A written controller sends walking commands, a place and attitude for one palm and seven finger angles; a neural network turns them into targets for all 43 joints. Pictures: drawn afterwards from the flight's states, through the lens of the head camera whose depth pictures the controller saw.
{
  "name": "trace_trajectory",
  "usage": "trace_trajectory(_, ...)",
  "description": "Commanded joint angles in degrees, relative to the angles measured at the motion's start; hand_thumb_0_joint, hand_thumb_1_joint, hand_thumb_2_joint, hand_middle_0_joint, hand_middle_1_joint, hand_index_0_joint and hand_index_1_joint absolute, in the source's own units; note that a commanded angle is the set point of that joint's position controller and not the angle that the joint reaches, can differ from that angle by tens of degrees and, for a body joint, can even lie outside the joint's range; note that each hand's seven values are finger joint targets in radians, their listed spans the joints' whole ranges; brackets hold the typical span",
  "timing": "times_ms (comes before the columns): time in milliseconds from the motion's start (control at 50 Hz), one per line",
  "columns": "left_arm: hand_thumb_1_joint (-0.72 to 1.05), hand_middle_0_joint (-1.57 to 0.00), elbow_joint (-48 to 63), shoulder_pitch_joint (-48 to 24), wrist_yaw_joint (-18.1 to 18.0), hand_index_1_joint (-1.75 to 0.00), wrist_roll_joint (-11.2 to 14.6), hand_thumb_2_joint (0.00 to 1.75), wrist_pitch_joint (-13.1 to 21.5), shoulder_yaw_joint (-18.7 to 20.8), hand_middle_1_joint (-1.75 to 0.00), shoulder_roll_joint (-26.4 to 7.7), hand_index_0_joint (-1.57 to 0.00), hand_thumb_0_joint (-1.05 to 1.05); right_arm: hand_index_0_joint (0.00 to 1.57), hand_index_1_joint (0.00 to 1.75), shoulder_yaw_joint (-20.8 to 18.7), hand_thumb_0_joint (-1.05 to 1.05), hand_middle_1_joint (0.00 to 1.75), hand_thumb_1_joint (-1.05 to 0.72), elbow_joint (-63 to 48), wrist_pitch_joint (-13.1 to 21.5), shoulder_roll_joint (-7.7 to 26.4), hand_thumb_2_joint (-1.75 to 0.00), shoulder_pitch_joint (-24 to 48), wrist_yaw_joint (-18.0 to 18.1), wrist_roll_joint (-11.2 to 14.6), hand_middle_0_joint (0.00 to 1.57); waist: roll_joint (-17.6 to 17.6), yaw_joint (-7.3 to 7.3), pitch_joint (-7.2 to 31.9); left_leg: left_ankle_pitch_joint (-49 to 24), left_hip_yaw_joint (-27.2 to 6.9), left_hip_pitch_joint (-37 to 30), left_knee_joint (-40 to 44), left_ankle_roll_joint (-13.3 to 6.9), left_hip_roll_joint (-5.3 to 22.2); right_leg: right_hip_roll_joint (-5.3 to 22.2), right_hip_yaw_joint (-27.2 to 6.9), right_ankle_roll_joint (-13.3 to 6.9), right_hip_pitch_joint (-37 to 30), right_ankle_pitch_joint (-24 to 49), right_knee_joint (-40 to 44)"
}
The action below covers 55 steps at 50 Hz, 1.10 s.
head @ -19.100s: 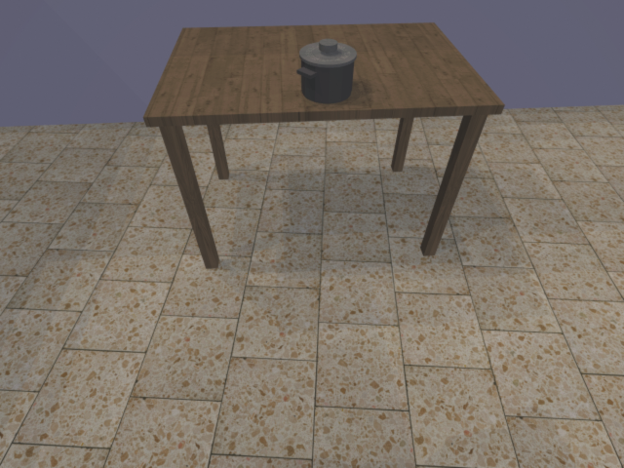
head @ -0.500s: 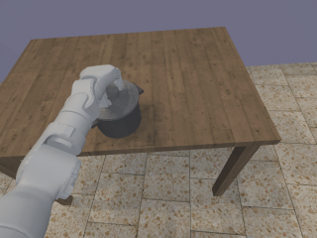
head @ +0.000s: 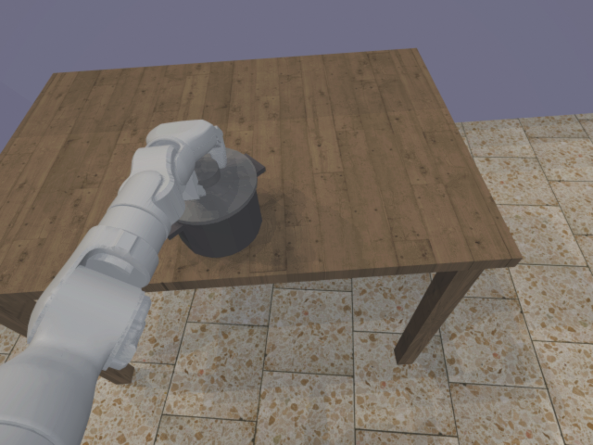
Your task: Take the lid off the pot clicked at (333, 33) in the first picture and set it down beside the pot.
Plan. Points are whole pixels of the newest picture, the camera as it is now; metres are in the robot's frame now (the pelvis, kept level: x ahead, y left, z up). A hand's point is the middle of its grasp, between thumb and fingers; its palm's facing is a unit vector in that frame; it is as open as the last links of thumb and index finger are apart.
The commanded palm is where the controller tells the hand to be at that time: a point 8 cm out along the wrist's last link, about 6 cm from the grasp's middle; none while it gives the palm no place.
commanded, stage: lift the lid straight up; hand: left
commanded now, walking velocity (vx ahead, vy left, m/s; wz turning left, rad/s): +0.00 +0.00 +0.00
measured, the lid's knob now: (203, 172) +0.50 +0.13 +0.08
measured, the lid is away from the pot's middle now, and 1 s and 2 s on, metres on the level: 0.00 0.00 0.01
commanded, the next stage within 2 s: none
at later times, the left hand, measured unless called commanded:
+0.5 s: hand (187, 165) +0.47 +0.14 +0.13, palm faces -0.32 -0.06 -0.95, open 8.4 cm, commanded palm +0.46 +0.14 +0.20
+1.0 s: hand (178, 141) +0.47 +0.14 +0.17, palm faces -0.29 -0.05 -0.96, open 8.4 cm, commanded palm +0.46 +0.14 +0.24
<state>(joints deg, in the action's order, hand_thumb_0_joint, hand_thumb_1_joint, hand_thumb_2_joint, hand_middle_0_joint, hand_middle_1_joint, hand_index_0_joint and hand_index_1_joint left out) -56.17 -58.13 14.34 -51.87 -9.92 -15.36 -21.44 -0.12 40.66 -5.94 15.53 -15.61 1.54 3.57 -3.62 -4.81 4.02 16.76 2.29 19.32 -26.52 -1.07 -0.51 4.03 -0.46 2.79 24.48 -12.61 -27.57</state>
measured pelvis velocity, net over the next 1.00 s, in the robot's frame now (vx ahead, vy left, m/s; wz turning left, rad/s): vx -0.01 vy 0.00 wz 0.01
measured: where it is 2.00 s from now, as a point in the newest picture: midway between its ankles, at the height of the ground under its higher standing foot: outside the picture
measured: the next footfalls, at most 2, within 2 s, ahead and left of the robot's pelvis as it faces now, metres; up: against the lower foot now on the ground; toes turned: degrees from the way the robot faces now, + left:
none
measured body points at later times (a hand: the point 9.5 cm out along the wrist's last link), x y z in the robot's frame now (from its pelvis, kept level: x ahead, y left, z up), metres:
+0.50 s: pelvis +0.00 +0.00 +0.00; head +0.04 -0.04 +0.45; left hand +0.48 +0.14 +0.18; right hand +0.09 -0.25 -0.14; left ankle -0.05 +0.11 -0.74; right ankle +0.00 -0.15 -0.74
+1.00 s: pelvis -0.01 +0.00 +0.00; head +0.03 -0.04 +0.45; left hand +0.48 +0.14 +0.22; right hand +0.09 -0.26 -0.14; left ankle -0.05 +0.11 -0.74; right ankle +0.00 -0.15 -0.74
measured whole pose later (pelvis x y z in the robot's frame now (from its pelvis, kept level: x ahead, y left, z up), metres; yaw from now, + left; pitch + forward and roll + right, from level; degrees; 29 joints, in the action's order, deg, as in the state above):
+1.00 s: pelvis -0.01 +0.00 +0.00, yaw +1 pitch +6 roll +1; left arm -52.5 -63.3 20.6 -51.5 -12.5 -14.6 -23.5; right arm 0.9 40.1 -2.9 15.7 -14.1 1.8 3.6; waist -4.2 -4.3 2.7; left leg 15.1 1.8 15.3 -23.9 -1.0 -1.1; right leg 4.6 0.0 2.7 20.9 -11.9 -26.4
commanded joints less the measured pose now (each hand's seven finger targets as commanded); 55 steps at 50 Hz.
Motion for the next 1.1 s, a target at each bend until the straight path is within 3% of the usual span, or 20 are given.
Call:
trace_trajectory(0, 0.56, -0.9, 13.38, -30.24, -2.31, -1.02, -0.61, 1.05, 0.57, 4.85, -1.09, -12.45, -0.75, 0.0, 0.2, 0.3, -2.31, 0.0, 0.3, -0.9, -5.5, 1.95, 7.07, -0.9, -0.99, 0.16, -0.52, 0.2, 4.11, -0.49, 25.19, -25.55, -0.77, -10.23, 0.72, -2.26, -1.25, -3.97, 3.49, -4.29, -12.88, 23.44, -0.71)
trace_trajectory(40, 0.57, -0.9, 16.02, -30.74, -2.34, -1.02, -0.12, 1.05, 0.7, 3.17, -1.1, -10.28, -0.75, 0.0, 0.2, 0.3, -2.3, 0.0, 0.3, -0.9, -5.84, 2.19, 6.66, -0.9, -0.47, -0.08, -0.54, 0.2, 2.34, -0.51, 25.89, -28.06, -0.78, -11.78, 0.55, -2.24, -1.18, -3.9, 3.58, -4.18, -12.65, 24.6, -0.71)
trace_trajectory(80, 0.57, -0.91, 13.18, -29.79, -2.58, -1.03, -0.11, 1.05, 0.2, 5.48, -1.1, -13.21, -0.75, 0.0, 0.2, 0.3, -2.27, 0.0, 0.3, -0.9, -5.25, 2.0, 7.21, -0.9, -0.52, 0.11, -0.4, 0.2, 5.47, -0.44, 23.78, -25.59, -0.76, -9.47, 0.87, -2.35, -1.25, -3.99, 3.47, -4.2, -13.39, 23.99, -0.23)
trace_trajectory(120, 0.57, -0.91, 15.67, -33.9, -2.9, -1.03, -0.06, 1.05, 0.35, 4.21, -1.1, -12.46, -0.75, 0.0, 0.2, 0.3, -2.14, 0.0, 0.3, -0.9, -5.37, 2.6, 6.82, -0.9, -0.18, 0.24, -0.21, 0.2, 3.69, -0.79, 23.68, -24.2, -0.79, -10.31, 1.27, -2.36, -1.41, -3.98, 3.58, -4.23, -12.75, 23.15, -0.28)
trace_trajectory(140, 0.57, -0.91, 17.97, -35.24, -3.22, -1.03, -0.31, 1.05, 0.6, 4.97, -1.1, -13.58, -0.75, 0.0, 0.2, 0.3, -2.2, 0.0, 0.3, -0.9, -5.24, 3.03, 6.75, -0.9, -0.29, 0.23, -0.27, 0.2, 2.87, -0.62, 25.77, -25.95, -1.23, -11.89, 1.13, -2.24, -1.26, -3.98, 3.58, -4.26, -13.2, 23.88, -0.68)
trace_trajectory(180, 0.57, -0.91, 17.7, -34.19, -3.27, -1.03, -0.14, 1.05, 0.45, 4.54, -1.1, -12.62, -0.75, 0.0, 0.2, 0.3, -2.14, 0.0, 0.3, -0.9, -5.36, 3.48, 6.65, -0.9, -0.09, 0.28, -0.39, 0.2, 2.09, -0.4, 26.48, -27.96, -1.51, -12.86, 0.83, -2.14, -1.26, -3.92, 3.58, -4.25, -12.99, 24.22, -0.56)
trace_trajectory(280, 0.57, -0.91, 18.1, -34.61, -3.05, -1.03, 0.03, 1.05, -0.39, 6.19, -1.1, -14.64, -0.75, 0.0, 0.2, 0.3, -2.09, 0.0, 0.3, -0.9, -5.26, 4.09, 6.71, -0.9, 0.6, 0.24, -0.4, 0.2, 3.99, 0.04, 26.65, -27.09, -1.21, -11.94, 1.06, -2.24, -1.51, -3.71, 3.39, -4.16, -15.1, 25.54, -0.64)
trace_trajectory(400, 0.57, -0.91, 16.24, -31.99, -1.0, -1.03, -0.4, 1.05, -2.05, 4.27, -1.1, -12.35, -0.75, 0.0, 0.2, 0.3, -1.89, 0.0, 0.3, -0.9, -5.86, 3.69, 6.63, -0.9, 1.8, -0.24, -0.34, 0.2, 5.06, 0.15, 24.53, -27.69, -1.02, -11.56, 1.15, -2.27, -1.67, -3.67, 3.5, -4.09, -14.7, 25.64, -0.58)
trace_trajectory(440, 0.57, -0.91, 14.21, -32.04, -0.39, -1.03, -0.51, 1.05, -2.59, 5.92, -1.1, -14.82, -0.75, 0.0, 0.2, 0.3, -1.64, 0.0, 0.3, -0.9, -5.73, 3.31, 6.93, -0.9, 1.75, -0.03, -0.22, 0.2, 6.36, 0.28, 22.79, -24.06, -0.74, -9.69, 1.88, -2.36, -1.88, -3.63, 3.55, -4.12, -15.14, 24.33, -0.22)
trace_trajectory(500, 0.57, -0.91, 19.37, -35.86, 0.6, -1.03, -0.3, 1.05, -1.49, 5.32, -1.1, -15.13, -0.75, 0.0, 0.2, 0.3, -1.57, 0.0, 0.3, -0.9, -6.76, 3.89, 6.57, -0.9, 2.21, 0.32, -0.23, 0.2, 5.26, 0.17, 25.5, -24.63, -0.88, -11.52, 2.02, -2.62, -2.05, -3.41, 3.21, -4.05, -16.62, 25.07, -0.14)
trace_trajectory(580, 0.57, -0.91, 20.09, -38.07, 1.49, -1.03, 0.2, 1.05, -1.29, 2.76, -1.1, -11.79, -0.75, 0.0, 0.2, 0.3, -1.67, 0.0, 0.3, -0.9, -6.59, 4.17, 6.47, -0.9, 1.87, 0.3, -0.13, 0.2, 4.05, -0.58, 23.97, -26.7, -1.51, -13.41, 1.74, -2.29, -1.7, -3.61, 3.7, -4.23, -13.8, 23.88, 0.2)
trace_trajectory(620, 0.57, -0.91, 19.91, -37.56, 1.33, -1.03, 0.36, 1.05, -1.19, 5.57, -1.1, -14.95, -0.75, 0.0, 0.2, 0.3, -1.61, 0.0, 0.3, -0.9, -6.63, 4.56, 6.62, -0.9, 1.73, 0.32, -0.32, 0.2, 3.78, 0.1, 25.39, -26.22, -1.64, -13.95, 1.8, -2.24, -1.88, -3.58, 3.36, -4.15, -15.06, 24.01, 0.13)
trace_trajectory(680, 0.57, -0.91, 18.76, -37.46, 1.42, -1.03, -0.03, 1.05, -1.42, 5.68, -1.1, -15.38, -0.75, 0.0, 0.2, 0.3, -1.51, 0.0, 0.3, -0.9, -6.43, 4.47, 6.78, -0.9, 2.15, 0.4, -0.18, 0.2, 5.24, 0.24, 24.03, -24.3, -1.42, -11.97, 2.48, -2.23, -1.98, -3.44, 3.42, -4.28, -15.93, 23.61, 0.51)
trace_trajectory(760, 0.57, -0.91, 17.63, -38.31, 1.64, -1.03, -0.55, 1.05, -2.53, 4.07, -1.1, -13.72, -0.75, 0.0, 0.2, 0.3, -1.29, 0.0, 0.3, -0.9, -6.2, 4.46, 6.69, -0.9, 2.3, 0.05, -0.16, 0.2, 3.88, 0.18, 23.07, -23.62, -1.41, -12.41, 2.9, -1.94, -2.03, -3.53, 3.65, -4.35, -14.49, 22.31, 0.49)
trace_trajectory(820, 0.57, -0.91, 16.83, -38.98, 2.01, -1.03, -0.55, 1.05, -2.9, 6.16, -1.1, -16.3, -0.75, 0.0, 0.2, 0.3, -1.24, 0.0, 0.3, -0.9, -6.32, 4.66, 6.89, -0.9, 2.41, 0.29, -0.29, 0.2, 5.57, 0.47, 23.4, -22.98, -1.53, -11.72, 3.18, -2.14, -2.06, -3.48, 3.47, -4.3, -15.84, 22.65, 0.59)
trace_trajectory(880, 0.57, -0.91, 17.68, -40.29, 2.8, -1.03, -0.59, 1.05, -2.77, 5.04, -1.1, -15.5, -0.75, 0.0, 0.2, 0.3, -1.23, 0.0, 0.3, -0.9, -6.95, 5.04, 6.75, -0.9, 2.78, 0.42, -0.21, 0.2, 4.14, 0.38, 23.58, -23.1, -1.56, -12.16, 3.17, -2.25, -2.23, -3.38, 3.29, -4.41, -15.58, 22.36, 0.89)
trace_trajectory(920, 0.57, -0.91, 16.33, -41.34, 3.27, -1.03, -1.0, 1.05, -2.85, 6.68, -1.1, -18.03, -0.75, 0.0, 0.2, 0.3, -1.17, 0.0, 0.3, -0.9, -6.38, 5.05, 7.09, -0.9, 1.91, 0.66, -0.34, 0.2, 6.3, 0.27, 23.59, -21.45, -1.38, -11.25, 3.63, -2.32, -2.21, -3.4, 3.3, -4.2, -16.49, 22.3, 0.94)
trace_trajectory(960, 0.57, -0.91, 16.38, -40.94, 3.89, -1.03, -0.93, 1.05, -2.57, 6.35, -1.1, -17.7, -0.75, 0.0, 0.2, 0.3, -1.25, 0.0, 0.3, -0.9, -6.82, 5.42, 6.96, -0.9, 2.24, 0.82, -0.23, 0.2, 6.52, 0.33, 24.23, -22.06, -1.37, -11.85, 3.45, -2.54, -2.28, -3.36, 3.01, -4.17, -16.79, 22.84, 0.93)
trace_trajectory(1000, 0.57, -0.91, 16.96, -41.81, 4.68, -1.03, -0.83, 1.05, -2.5, 3.19, -1.1, -14.19, -0.75, 0.0, 0.2, 0.3, -1.27, 0.0, 0.3, -0.9, -6.79, 5.49, 6.82, -0.9, 2.08, 0.53, -0.16, 0.2, 5.08, -0.29, 23.25, -23.18, -1.59, -12.92, 3.41, -2.27, -2.09, -3.43, 3.34, -4.23, -14.96, 22.02, 1.2)
trace_trajectory(1080, 0.57, -0.91, 21.31, -43.76, 5.12, -1.03, 0.11, 1.05, -1.78, 5.43, -1.1, -16.69, -0.75, 0.0, 0.2, 0.3, -1.51, 0.0, 0.3, -0.9, -7.4, 6.23, 7.12, -0.9, 2.25, 0.54, -0.36, 0.2, 3.26, 0.24, 26.18, -26.5, -2.13, -15.31, 3.06, -2.31, -1.95, -3.34, 3.11, -4.32, -15.92, 23.51, 1.15)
